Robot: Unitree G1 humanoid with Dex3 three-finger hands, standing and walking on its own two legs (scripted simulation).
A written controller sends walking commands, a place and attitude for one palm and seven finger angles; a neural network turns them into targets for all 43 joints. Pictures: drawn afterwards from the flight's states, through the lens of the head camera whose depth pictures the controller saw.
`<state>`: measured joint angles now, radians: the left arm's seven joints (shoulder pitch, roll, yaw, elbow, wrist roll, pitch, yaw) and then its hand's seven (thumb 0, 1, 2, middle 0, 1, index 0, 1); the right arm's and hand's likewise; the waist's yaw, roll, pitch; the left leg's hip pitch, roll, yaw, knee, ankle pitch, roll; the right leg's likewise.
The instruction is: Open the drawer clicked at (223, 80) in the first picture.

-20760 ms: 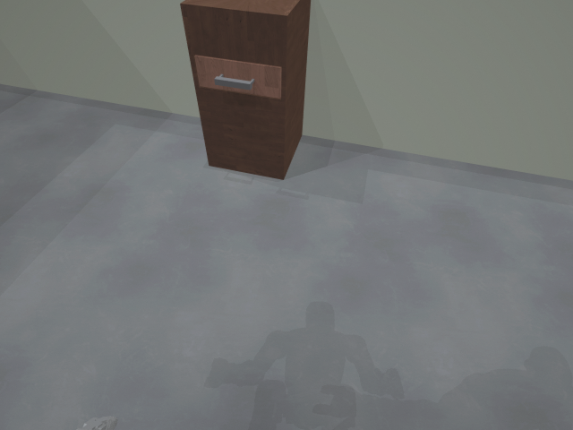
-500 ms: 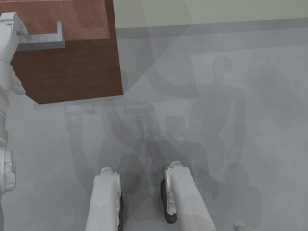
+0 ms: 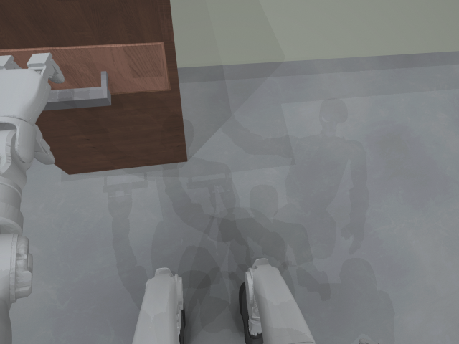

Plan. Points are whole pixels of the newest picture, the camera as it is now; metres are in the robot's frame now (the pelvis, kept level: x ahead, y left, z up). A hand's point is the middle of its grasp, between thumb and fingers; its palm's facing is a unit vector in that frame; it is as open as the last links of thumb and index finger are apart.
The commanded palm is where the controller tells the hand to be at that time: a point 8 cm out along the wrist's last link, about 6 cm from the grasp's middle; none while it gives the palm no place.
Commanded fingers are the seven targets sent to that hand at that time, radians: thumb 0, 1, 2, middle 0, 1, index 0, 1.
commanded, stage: re-aim the fingers above the handle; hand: left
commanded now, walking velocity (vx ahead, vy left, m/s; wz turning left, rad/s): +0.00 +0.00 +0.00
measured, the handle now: (65, 89) +0.59 +0.29 -0.08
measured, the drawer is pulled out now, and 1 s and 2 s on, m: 0.00 0.00 0.00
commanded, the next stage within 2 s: lower the fingers behind the handle in 2.00 s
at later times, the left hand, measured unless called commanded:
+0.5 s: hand (34, 107) +0.50 +0.30 -0.01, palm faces -0.06 +0.00 -1.00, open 13.8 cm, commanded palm +0.49 +0.28 +0.03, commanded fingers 0.00 -0.50 0.30 -0.30 -1.20 -0.30 -1.20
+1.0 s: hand (22, 115) +0.49 +0.32 -0.01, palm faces -0.11 +0.02 -0.99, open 13.8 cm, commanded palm +0.49 +0.30 +0.03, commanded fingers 0.00 -0.50 0.30 -0.30 -1.20 -0.30 -1.20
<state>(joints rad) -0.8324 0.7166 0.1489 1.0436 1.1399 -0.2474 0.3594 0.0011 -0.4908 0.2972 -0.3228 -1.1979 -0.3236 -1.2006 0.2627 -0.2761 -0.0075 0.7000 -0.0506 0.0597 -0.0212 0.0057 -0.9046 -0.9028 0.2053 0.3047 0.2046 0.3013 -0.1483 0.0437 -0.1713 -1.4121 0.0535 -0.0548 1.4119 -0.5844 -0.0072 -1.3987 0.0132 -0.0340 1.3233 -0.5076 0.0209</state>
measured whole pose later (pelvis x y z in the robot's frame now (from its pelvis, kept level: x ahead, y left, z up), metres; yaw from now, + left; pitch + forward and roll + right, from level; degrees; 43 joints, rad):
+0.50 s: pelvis -0.01 +0.00 +0.00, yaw +0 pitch +32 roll -4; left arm -0.88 0.71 0.12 1.11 1.14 -0.16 0.37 0.00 -0.49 0.30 -0.32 -1.20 -0.32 -1.20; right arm 0.27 -0.27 0.01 0.70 -0.04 0.06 -0.02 0.01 -0.90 -0.90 0.21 0.30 0.21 0.30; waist -0.16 0.06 -0.17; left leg -1.39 0.05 -0.05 1.39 -0.56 -0.01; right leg -1.38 0.01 -0.03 1.31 -0.49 0.02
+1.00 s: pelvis -0.01 +0.00 +0.00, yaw +0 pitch +32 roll -4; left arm -0.90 0.73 0.11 1.14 1.13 -0.11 0.34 0.00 -0.49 0.30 -0.32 -1.20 -0.32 -1.20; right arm 0.24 -0.27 0.02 0.70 -0.04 0.05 -0.02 0.01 -0.91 -0.90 0.21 0.30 0.20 0.30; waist -0.16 0.05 -0.15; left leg -1.41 0.05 -0.05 1.39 -0.55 -0.01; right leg -1.40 0.01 -0.03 1.31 -0.48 0.02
